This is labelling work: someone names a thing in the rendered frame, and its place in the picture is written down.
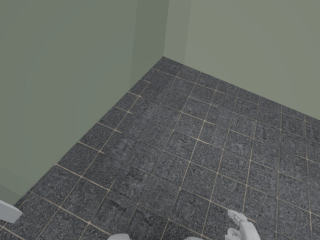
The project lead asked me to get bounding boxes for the right robot hand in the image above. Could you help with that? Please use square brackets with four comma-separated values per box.
[224, 209, 261, 240]

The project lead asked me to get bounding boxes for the panel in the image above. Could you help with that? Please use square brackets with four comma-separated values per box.
[0, 200, 23, 224]

